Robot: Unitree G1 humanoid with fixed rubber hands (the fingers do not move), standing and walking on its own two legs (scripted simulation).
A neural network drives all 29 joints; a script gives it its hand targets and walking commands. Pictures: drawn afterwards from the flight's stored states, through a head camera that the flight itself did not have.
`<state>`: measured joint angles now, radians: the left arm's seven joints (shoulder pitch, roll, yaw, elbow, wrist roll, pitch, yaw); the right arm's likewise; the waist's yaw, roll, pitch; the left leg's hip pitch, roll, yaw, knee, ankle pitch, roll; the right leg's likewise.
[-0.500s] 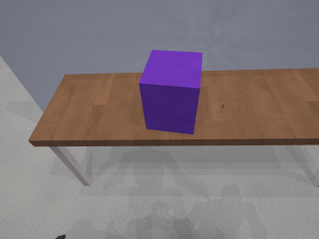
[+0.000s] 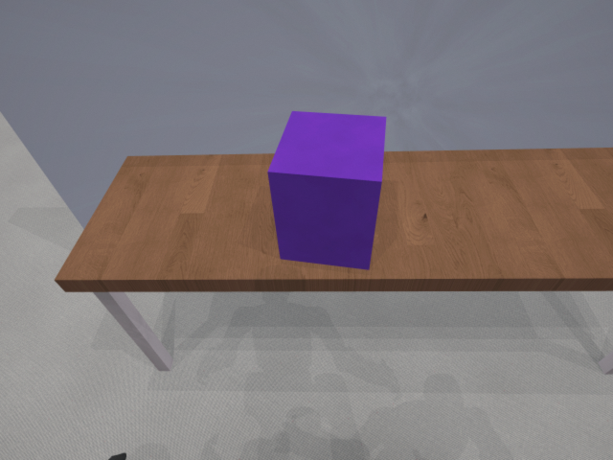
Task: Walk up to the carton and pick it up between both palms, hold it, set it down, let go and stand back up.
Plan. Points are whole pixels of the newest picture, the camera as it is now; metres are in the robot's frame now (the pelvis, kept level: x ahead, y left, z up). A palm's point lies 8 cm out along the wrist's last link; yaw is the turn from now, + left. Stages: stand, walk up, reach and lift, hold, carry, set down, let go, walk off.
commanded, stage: walk up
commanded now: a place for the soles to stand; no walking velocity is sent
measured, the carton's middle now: (330, 191) +0.66 -0.01 -0.06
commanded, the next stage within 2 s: none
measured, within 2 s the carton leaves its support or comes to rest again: neither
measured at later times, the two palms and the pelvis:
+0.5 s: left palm out of the picture +0.15 +0.41 -0.12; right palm out of the picture +0.11 -0.22 -0.06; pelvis +0.10 +0.11 +0.01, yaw +1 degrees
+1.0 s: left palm (101, 391) +0.26 +0.37 -0.12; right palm (525, 437) +0.20 -0.26 -0.10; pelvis +0.19 +0.06 -0.01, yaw +1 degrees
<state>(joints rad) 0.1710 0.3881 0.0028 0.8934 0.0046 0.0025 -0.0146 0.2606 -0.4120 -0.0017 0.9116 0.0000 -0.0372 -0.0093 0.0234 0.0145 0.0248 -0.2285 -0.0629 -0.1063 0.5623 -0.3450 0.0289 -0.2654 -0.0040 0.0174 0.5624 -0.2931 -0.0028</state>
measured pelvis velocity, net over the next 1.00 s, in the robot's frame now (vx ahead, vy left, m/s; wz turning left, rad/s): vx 0.19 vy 0.06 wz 0.02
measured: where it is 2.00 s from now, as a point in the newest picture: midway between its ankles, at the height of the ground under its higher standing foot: outside the picture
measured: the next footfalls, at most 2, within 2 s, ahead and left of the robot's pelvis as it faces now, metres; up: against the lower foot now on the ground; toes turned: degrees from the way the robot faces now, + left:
left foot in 0.24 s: +0.12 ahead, +0.15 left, +0.00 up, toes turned +0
right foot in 1.04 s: +0.32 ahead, -0.03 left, +0.00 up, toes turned +4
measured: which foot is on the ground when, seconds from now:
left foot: down 0.00-0.00, up 0.02-0.22, down 0.24-1.00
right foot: down 0.00-0.26, up 0.28-1.00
